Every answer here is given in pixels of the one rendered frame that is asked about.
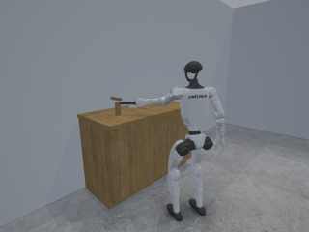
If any tap lever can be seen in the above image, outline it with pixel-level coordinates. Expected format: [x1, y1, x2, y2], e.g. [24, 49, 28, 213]
[120, 101, 136, 105]

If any left robot hand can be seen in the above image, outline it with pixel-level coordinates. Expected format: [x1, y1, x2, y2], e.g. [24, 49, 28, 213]
[128, 98, 147, 108]

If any humanoid robot torso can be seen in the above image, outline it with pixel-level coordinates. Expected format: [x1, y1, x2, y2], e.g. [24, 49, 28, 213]
[180, 84, 209, 151]

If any robot right upper arm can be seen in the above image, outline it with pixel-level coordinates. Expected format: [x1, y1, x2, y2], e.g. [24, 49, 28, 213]
[205, 87, 225, 120]

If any robot left upper arm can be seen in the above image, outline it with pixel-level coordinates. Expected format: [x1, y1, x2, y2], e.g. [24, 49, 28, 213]
[160, 87, 183, 106]

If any right robot hand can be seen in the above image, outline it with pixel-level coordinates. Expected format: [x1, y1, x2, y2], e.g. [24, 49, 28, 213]
[213, 137, 225, 155]

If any right robot forearm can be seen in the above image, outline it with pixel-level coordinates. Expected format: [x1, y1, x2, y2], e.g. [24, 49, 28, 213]
[216, 115, 226, 139]

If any robot head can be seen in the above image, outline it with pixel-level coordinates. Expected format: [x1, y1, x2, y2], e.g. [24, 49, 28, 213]
[184, 61, 205, 89]

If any left robot forearm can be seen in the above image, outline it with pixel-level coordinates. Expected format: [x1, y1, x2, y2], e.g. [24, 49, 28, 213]
[146, 98, 163, 106]

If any counter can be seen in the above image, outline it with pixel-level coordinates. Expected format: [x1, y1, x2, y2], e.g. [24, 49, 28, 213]
[77, 97, 192, 210]

